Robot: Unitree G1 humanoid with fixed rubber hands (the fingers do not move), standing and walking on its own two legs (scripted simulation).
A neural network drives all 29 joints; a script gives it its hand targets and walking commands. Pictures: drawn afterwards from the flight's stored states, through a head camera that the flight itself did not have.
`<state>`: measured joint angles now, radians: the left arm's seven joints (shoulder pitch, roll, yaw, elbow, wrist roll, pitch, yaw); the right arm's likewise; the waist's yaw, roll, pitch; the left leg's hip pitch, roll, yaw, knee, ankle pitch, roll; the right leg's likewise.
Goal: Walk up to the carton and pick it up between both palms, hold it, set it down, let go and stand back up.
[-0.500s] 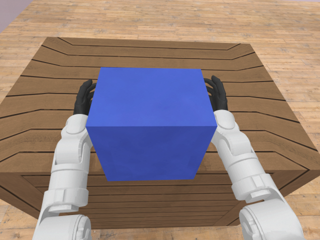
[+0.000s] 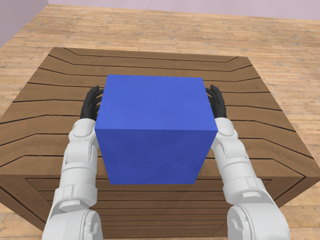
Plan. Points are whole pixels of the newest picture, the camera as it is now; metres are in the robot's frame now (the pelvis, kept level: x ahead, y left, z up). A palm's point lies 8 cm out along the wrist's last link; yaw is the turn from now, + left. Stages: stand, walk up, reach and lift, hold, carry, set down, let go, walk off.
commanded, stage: reach and lift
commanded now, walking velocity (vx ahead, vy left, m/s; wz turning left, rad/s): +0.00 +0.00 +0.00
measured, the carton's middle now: (154, 133) +0.37 +0.04 +0.09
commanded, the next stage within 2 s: none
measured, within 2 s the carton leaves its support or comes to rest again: leaves its support in 0.28 s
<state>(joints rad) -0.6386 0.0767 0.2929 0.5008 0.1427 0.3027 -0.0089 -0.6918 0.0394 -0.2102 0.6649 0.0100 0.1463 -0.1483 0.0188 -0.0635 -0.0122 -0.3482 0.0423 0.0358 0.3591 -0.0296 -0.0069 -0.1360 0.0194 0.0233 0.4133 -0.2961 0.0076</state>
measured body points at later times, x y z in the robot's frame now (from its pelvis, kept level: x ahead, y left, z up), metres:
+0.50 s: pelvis +0.00 +0.00 +0.01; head -0.02 +0.04 +0.45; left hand +0.40 +0.19 +0.15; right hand +0.40 -0.13 +0.15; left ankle +0.10 +0.12 -0.74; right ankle -0.05 -0.12 -0.74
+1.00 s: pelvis +0.01 +0.00 +0.00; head -0.01 +0.04 +0.45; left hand +0.40 +0.18 +0.18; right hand +0.41 -0.14 +0.18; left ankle +0.10 +0.12 -0.74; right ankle -0.05 -0.12 -0.74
